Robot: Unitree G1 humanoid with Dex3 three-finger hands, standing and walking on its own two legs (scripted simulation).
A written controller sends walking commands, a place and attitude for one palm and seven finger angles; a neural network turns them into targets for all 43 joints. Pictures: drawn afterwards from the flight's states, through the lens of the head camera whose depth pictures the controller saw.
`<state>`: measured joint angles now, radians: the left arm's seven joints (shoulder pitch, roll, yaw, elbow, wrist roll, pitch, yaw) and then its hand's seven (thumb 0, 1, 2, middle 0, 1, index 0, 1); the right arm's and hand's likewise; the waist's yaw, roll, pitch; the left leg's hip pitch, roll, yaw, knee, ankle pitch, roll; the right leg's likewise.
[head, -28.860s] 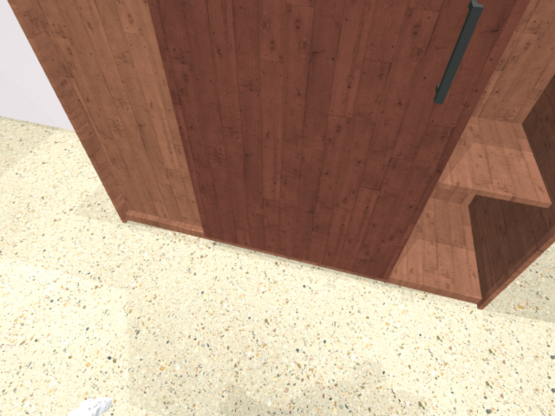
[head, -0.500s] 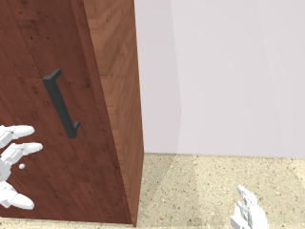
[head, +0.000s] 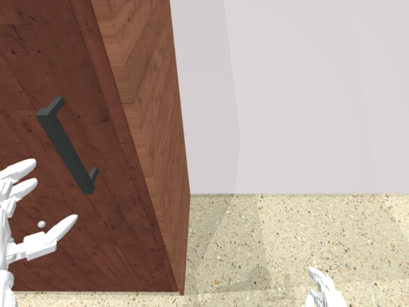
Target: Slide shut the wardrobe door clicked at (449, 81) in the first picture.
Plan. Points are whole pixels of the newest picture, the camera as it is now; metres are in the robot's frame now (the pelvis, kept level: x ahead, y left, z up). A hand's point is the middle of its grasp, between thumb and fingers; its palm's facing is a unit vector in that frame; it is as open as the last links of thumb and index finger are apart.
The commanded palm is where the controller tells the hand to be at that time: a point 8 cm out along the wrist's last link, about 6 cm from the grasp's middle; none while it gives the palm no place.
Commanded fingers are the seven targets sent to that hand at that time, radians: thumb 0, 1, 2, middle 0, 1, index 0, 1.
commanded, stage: draw the hand back to the body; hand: left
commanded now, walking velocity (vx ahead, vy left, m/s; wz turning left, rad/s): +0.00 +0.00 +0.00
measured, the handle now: (74, 149) +0.31 +0.28 +0.18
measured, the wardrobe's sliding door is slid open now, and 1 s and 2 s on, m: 0.00 0.00 0.00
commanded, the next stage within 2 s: step back with the hand held close in 0.60 s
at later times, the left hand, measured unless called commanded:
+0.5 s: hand (51, 221) +0.18 +0.25 +0.16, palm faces +0.47 -0.80 -0.38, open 7.5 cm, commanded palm +0.13 +0.29 +0.17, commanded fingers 0.00 0.90 0.90 -0.20 -0.30 -0.20 -0.30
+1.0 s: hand (49, 231) +0.17 +0.26 +0.14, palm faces +0.39 -0.79 -0.47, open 7.4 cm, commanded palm +0.12 +0.30 +0.17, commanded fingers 0.00 0.90 0.90 -0.20 -0.30 -0.20 -0.30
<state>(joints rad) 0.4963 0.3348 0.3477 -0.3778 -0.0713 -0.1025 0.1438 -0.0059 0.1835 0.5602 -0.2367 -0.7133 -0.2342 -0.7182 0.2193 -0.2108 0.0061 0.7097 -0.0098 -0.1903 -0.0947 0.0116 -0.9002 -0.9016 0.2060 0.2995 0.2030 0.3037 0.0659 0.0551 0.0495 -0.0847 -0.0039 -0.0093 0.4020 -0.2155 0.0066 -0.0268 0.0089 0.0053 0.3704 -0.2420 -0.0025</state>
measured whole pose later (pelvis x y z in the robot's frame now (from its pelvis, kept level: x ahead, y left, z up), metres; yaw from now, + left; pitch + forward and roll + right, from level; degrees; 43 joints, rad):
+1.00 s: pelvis -0.02 +0.01 -0.01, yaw +0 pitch -1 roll -1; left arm 0.54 0.38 0.35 -0.43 -0.05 -0.13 0.14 0.01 0.89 0.90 -0.21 -0.30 -0.21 -0.30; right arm 0.18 -0.25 -0.02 0.59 0.01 -0.03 -0.09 0.01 -0.90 -0.90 0.20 0.30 0.20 0.30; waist 0.01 0.06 0.01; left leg -0.28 0.01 -0.01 0.51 -0.22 0.01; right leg -0.22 0.02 0.01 0.46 -0.24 0.00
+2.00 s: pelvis -0.21 +0.02 -0.05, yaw +7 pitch -4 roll -6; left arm 0.41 0.47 0.47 -0.55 -0.06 -0.22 0.17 0.01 0.88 0.90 -0.22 -0.30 -0.22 -0.30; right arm 0.20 -0.16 -0.04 0.65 0.00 -0.12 -0.06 0.01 -0.90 -0.90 0.20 0.30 0.20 0.30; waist -0.03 0.05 0.06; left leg -0.59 0.11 0.07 0.59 0.02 0.06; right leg -0.43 0.10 -0.05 1.15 -0.56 0.00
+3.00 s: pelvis -0.31 +0.07 -0.03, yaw +0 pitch +0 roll +2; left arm 0.21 0.29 0.07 0.51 0.02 0.04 0.02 0.00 0.90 0.90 -0.20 -0.30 -0.20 -0.30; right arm 0.18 -0.27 0.00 0.79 -0.04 -0.01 0.01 0.01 -0.90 -0.90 0.20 0.30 0.20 0.30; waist -0.04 -0.01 -0.01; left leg -0.39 -0.02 0.10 0.65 -0.25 0.04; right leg -0.32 -0.03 0.03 0.69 -0.34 0.00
